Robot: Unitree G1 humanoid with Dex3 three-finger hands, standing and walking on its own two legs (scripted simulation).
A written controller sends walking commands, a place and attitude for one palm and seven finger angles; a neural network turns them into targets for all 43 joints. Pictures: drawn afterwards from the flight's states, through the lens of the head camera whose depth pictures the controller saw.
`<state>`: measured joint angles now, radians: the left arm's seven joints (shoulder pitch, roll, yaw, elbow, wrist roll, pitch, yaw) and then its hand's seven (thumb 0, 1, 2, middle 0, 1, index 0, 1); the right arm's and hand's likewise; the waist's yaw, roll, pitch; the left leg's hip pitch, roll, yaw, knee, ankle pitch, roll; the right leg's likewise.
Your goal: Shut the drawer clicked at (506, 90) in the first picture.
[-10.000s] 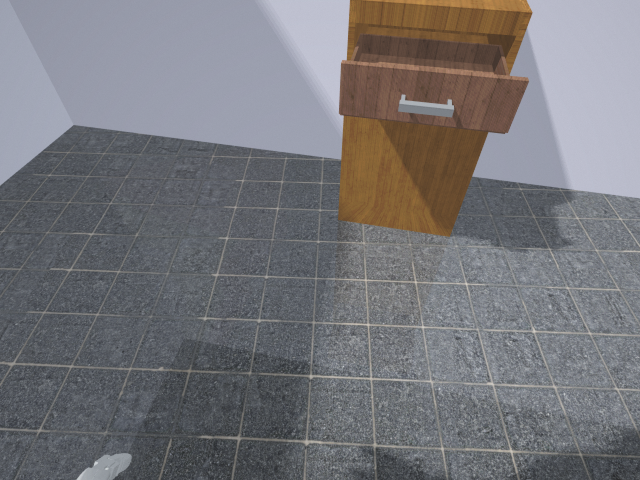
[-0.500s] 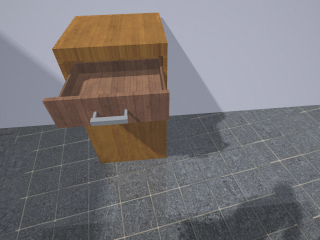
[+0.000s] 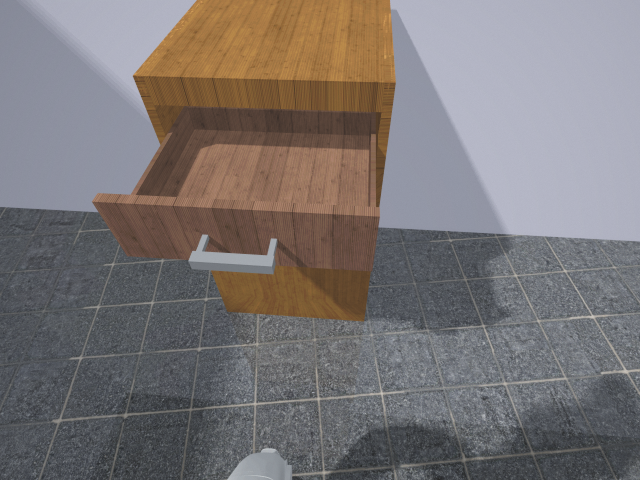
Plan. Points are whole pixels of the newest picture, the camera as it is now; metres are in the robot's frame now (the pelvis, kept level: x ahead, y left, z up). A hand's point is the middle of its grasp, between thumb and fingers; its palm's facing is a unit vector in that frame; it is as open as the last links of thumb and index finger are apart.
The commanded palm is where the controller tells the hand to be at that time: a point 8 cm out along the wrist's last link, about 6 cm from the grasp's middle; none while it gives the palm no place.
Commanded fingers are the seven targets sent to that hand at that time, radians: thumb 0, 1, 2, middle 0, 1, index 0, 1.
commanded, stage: take the last steps up to it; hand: left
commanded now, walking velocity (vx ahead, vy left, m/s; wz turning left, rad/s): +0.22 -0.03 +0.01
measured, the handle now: (235, 252) +0.44 +0.20 -0.01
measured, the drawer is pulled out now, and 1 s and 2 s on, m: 0.28 0.28 0.28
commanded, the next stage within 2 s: come to a stop and stand still in 0.16 s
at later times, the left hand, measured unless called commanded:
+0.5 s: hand (231, 420) +0.22 +0.18 -0.17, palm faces +0.02 -0.96 -0.27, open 7.3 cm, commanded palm none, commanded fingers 0.00 0.90 0.90 -0.20 -0.30 -0.20 -0.30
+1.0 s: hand out of the picture +0.12 +0.22 -0.18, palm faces +0.05 -0.97 -0.22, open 7.4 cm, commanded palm none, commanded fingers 0.00 0.90 0.90 -0.20 -0.30 -0.20 -0.30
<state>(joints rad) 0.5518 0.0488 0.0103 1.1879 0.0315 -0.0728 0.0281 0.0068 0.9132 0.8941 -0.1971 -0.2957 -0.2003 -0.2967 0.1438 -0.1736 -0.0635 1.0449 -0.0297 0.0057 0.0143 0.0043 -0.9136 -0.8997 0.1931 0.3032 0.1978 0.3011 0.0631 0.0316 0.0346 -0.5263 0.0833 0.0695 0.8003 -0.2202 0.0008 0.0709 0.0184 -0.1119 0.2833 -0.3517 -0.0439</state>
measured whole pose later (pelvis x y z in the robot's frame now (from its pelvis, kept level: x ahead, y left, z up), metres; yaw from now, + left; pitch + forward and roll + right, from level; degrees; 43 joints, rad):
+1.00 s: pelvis +0.07 +0.02 +0.00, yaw -2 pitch -1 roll +1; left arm 0.24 0.20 0.07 1.04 0.03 0.07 0.03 0.01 0.91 0.89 -0.20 -0.30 -0.20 -0.30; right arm 0.34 -0.12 -0.03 1.06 -0.03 0.04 -0.03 0.00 -0.91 -0.90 0.20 0.30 0.20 0.30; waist 0.00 -0.04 -0.01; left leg -0.16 -0.01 0.03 0.46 -0.30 0.02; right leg -0.48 -0.02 0.03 0.92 -0.33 0.02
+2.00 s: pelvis +0.03 +0.03 -0.01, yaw -1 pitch +0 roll -1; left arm 0.33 0.15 -0.01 1.06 0.02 0.00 0.05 0.01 0.91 0.89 -0.20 -0.30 -0.20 -0.30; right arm 0.33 -0.15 -0.03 1.06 -0.03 0.02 -0.02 0.00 -0.91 -0.90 0.20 0.30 0.20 0.30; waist -0.03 0.04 -0.02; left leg -0.31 0.01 0.01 0.61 -0.30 0.02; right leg -0.27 0.02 -0.06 0.56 -0.30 -0.03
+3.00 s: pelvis +0.10 +0.00 +0.00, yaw +2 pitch -1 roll +1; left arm 0.30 0.13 0.02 1.04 0.02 -0.02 0.03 0.01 0.92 0.89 -0.20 -0.30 -0.20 -0.30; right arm 0.30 -0.19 -0.04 1.12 -0.03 0.03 -0.02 0.00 -0.91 -0.90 0.20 0.30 0.20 0.30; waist -0.01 0.03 0.04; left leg -0.39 0.03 0.04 1.01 -0.44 0.02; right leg -0.18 0.02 -0.14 0.47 -0.29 -0.09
